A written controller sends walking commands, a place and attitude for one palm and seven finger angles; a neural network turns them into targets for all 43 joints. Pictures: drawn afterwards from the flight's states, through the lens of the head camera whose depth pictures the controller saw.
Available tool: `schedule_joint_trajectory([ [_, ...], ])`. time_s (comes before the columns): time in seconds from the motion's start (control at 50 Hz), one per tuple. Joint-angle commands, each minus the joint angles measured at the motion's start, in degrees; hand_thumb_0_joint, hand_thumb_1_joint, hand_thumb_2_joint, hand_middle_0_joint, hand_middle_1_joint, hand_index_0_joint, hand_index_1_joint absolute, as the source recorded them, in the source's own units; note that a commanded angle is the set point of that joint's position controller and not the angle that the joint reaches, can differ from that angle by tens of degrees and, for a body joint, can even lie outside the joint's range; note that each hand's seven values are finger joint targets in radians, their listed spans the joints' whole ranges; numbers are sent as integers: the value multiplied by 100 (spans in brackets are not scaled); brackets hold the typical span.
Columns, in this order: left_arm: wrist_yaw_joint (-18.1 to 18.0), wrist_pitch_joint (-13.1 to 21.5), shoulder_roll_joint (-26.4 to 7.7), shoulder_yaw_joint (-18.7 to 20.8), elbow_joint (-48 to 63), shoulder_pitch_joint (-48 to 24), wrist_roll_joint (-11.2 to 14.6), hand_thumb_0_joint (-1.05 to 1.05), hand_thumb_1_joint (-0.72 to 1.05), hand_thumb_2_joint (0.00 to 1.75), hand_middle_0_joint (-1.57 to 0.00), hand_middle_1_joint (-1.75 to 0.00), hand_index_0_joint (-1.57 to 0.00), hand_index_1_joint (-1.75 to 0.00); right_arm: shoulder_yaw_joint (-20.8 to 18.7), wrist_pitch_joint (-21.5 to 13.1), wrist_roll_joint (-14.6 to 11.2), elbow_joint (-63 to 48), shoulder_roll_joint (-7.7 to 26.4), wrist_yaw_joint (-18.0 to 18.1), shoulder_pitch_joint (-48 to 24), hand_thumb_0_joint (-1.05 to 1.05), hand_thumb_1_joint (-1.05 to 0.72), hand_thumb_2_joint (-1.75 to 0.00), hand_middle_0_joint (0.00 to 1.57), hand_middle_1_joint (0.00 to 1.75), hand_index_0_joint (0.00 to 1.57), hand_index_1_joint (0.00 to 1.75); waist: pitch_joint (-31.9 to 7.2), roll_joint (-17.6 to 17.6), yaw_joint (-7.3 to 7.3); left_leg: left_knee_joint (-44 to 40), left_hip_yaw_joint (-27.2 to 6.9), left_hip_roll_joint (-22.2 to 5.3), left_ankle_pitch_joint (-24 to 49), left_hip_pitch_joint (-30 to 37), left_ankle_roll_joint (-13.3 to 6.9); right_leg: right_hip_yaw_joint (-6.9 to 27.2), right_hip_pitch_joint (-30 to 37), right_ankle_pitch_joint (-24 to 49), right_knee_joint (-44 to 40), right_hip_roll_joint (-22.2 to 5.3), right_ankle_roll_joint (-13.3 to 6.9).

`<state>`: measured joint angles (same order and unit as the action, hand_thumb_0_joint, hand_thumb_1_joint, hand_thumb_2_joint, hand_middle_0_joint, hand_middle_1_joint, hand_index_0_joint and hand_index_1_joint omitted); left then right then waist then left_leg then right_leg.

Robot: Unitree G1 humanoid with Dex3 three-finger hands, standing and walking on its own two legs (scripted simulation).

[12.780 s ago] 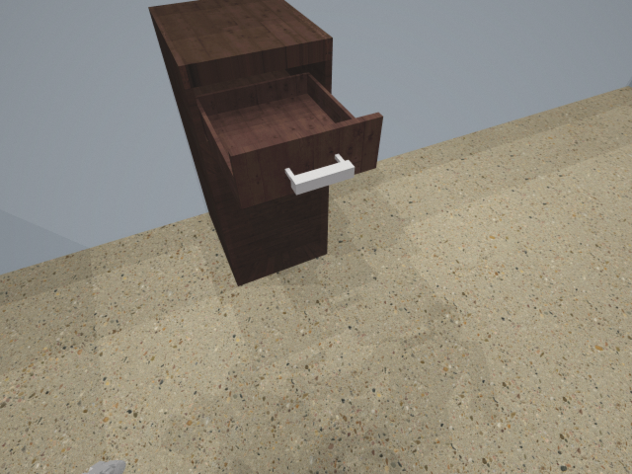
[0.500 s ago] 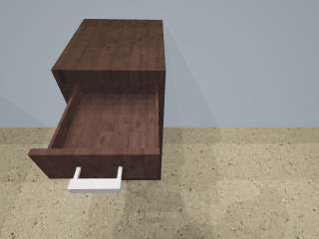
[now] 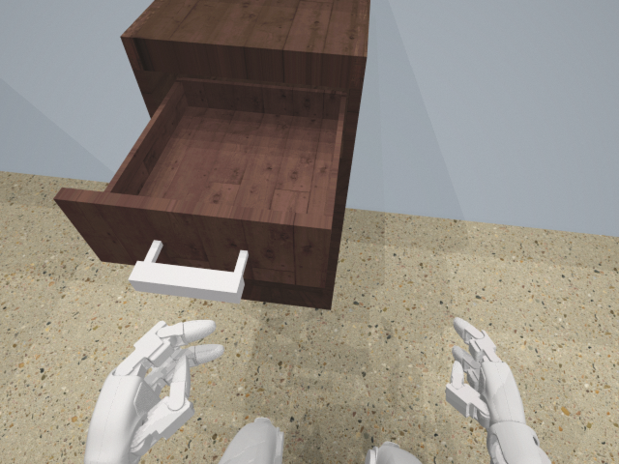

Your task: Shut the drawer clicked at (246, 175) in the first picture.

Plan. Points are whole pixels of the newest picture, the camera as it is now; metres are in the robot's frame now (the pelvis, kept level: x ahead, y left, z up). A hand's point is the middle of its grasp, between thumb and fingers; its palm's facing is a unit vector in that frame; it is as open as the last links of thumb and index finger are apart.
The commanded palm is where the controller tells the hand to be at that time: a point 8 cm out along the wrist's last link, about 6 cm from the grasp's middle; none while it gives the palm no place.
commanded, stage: raise the hand and make a fist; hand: left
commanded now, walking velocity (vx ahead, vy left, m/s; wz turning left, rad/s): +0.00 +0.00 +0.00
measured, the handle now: (193, 267) +0.34 +0.20 +0.06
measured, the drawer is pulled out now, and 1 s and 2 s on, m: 0.30 0.30 0.30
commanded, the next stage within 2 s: bring the fist close to the handle in 1.36 s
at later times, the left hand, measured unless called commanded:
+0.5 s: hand (171, 399) +0.17 +0.15 +0.11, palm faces +0.03 -1.00 -0.06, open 3.2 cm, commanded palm +0.12 +0.21 +0.12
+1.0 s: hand (155, 401) +0.15 +0.15 +0.15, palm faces +0.01 -1.00 -0.04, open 3.3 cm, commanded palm +0.10 +0.20 +0.16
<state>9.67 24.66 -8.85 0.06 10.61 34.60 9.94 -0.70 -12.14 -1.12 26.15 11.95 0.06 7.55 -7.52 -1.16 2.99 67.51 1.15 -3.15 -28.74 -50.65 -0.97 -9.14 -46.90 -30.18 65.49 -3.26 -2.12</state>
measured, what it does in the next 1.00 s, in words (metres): stands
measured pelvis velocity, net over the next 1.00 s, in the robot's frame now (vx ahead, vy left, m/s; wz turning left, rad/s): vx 0.03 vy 0.01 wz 0.00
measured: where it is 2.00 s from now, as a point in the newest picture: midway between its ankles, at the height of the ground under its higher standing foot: outside the picture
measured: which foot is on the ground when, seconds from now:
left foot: down 0.00-1.00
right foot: down 0.00-1.00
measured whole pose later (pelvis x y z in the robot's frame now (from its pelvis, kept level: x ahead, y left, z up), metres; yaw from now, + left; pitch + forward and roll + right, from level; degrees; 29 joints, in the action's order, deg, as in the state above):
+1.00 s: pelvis +0.03 +0.01 +0.04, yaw +0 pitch +6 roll -2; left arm 10.3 15.2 -10.3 0.8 30.0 50.1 12.3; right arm 0.9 -13.5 -3.2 26.6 11.0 1.0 14.1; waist -7.9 -3.4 2.1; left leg 54.9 2.1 -2.7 -26.3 -34.6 -1.3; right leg -8.4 -31.0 -26.8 52.1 -2.4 -1.0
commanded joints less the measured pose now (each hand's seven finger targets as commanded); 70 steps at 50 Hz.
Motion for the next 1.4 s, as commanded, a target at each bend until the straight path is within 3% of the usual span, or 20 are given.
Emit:
schedule_joint_trajectory([
  [0.0,46,-72,-685,618,1637,-95,219,0,90,90,-76,-91,-76,-91,-269,-126,-100,-847,645,297,197,0,-90,-90,20,30,20,30,-945,168,-343,-1222,-225,237,732,815,-95,863,870,403,-1685,358,83],
  [0.06,76,-43,-523,624,1561,86,348,0,90,90,-82,-97,-82,-97,-232,-166,-83,-767,572,314,143,0,-90,-90,20,30,20,30,-841,200,-308,-1227,-235,226,1012,816,-76,844,1007,702,-1697,332,106],
  [0.1,86,-61,-669,838,1270,381,331,0,90,90,-86,-101,-86,-101,-246,-189,-80,-656,563,310,58,0,-90,-90,20,30,20,30,-793,267,-259,-1231,-233,224,1152,808,-71,906,1162,876,-1775,291,124],
  [0.12,141,-51,-534,706,1350,526,351,0,90,90,-88,-104,-88,-104,-238,-207,-85,-682,542,289,105,0,-90,-90,20,30,20,30,-828,211,-244,-1268,-212,245,1195,844,-68,914,1209,928,-1790,263,137],
  [0.22,234,-40,-724,971,1374,890,455,0,90,90,-98,-114,-98,-114,-291,-258,-129,-615,528,317,48,0,-90,-90,20,30,20,30,-662,455,-196,-1368,-187,275,1180,841,-64,1102,1430,909,-2041,122,229],
  [0.38,269,348,-643,875,1861,1350,581,0,90,90,-114,-132,-114,-132,-366,-431,-180,-593,536,275,88,0,-90,-90,20,30,20,30,-615,52,-179,-1551,-159,301,1416,1216,-79,960,1486,1346,-2030,139,194],
  [0.44,278,300,-645,822,1783,1423,545,0,90,90,-120,-138,-120,-138,-375,-417,-189,-635,566,284,69,0,-90,-90,20,30,20,30,-411,297,-236,-1599,-168,289,1273,1206,-86,963,1403,1136,-2144,147,208],
  [0.5,257,245,-717,816,2055,1429,487,0,90,90,-126,-145,-126,-145,-356,-438,-193,-693,595,282,36,0,-90,-90,20,30,20,30,-453,38,-198,-1698,-169,273,1325,1419,-117,879,1433,1101,-2153,183,155],
  [0.54,247,140,-533,605,2161,1518,492,0,90,90,-130,-149,-130,-149,-314,-434,-206,-781,563,255,41,0,-90,-90,20,30,20,30,-385,30,-215,-1775,-171,274,1279,1480,-117,792,1405,1089,-2163,207,151],
  [0.6,162,-3,-681,730,2279,1592,415,0,90,90,-136,-156,-136,-156,-298,-413,-199,-800,565,244,-10,0,-90,-90,20,30,20,30,-391,15,-153,-1868,-196,249,1337,1574,-122,715,1502,1162,-2163,243,130],
  [0.64,165,-100,-610,652,2363,1508,418,0,90,90,-140,-160,-140,-160,-274,-393,-221,-842,544,241,18,0,-90,-90,20,30,20,30,-277,146,-207,-1922,-196,239,1261,1619,-116,668,1458,1099,-2206,260,143],
  [0.9,75,-533,-530,365,3193,1822,281,0,90,90,-140,-160,-140,-160,-120,-510,-242,-976,517,153,-49,0,-90,-90,20,30,20,30,-132,-102,-118,-2295,-288,199,1223,1958,-108,399,1603,1056,-2254,349,92],
  [0.98,17,-643,-497,408,3085,2021,285,0,90,90,-140,-160,-140,-160,-137,-521,-259,-976,502,157,-58,0,-90,-90,20,30,20,30,-25,152,-118,-2331,-263,203,1131,1891,-88,420,1618,981,-2310,361,112],
  [1.1,-3,-515,-597,574,3127,2132,307,0,90,90,-140,-160,-140,-160,-157,-534,-253,-937,511,166,-106,0,-90,-90,20,30,20,30,8,102,-57,-2301,-229,226,1214,1830,-69,467,1703,1025,-2315,365,84],
  [1.12,19,-449,-463,412,3273,2175,311,0,90,90,-140,-160,-140,-160,-152,-565,-254,-960,509,144,-48,0,-90,-90,20,30,20,30,-70,-100,-77,-2304,-216,235,1253,1928,-78,426,1655,1073,-2267,374,78],
  [1.2,6,-339,-589,481,3254,2091,315,0,90,90,-140,-160,-140,-160,-168,-641,-240,-912,532,127,-49,0,-90,-90,20,30,20,30,2,-61,-104,-2247,-257,228,1175,1814,-79,460,1558,958,-2265,380,71],
  [1.26,39,-348,-501,413,3151,2057,340,0,90,90,-140,-160,-140,-160,-181,-646,-261,-937,540,122,-6,0,-90,-90,20,30,20,30,-21,95,-157,-2218,-247,232,1039,1760,-79,474,1492,822,-2271,383,91],
  [1.32,5,-403,-498,416,3121,2104,278,0,90,90,-140,-160,-140,-160,-171,-616,-260,-922,528,135,3,0,-90,-90,20,30,20,30,41,-40,-127,-2268,-256,231,919,1770,-80,467,1468,663,-2295,388,72],
  [1.34,19,-423,-384,217,3233,1958,279,0,90,90,-140,-160,-140,-160,-146,-630,-257,-987,552,129,-1,0,-90,-90,20,30,20,30,19,-78,-183,-2259,-258,235,898,1787,-94,460,1425,673,-2279,376,89],
  [1.38,-11,-478,-544,430,3143,1928,308,0,90,90,-140,-160,-140,-160,-169,-623,-263,-954,530,157,-10,0,-90,-90,20,30,20,30,-15,43,-148,-2236,-256,227,876,1743,-83,511,1470,620,-2316,375,95],
])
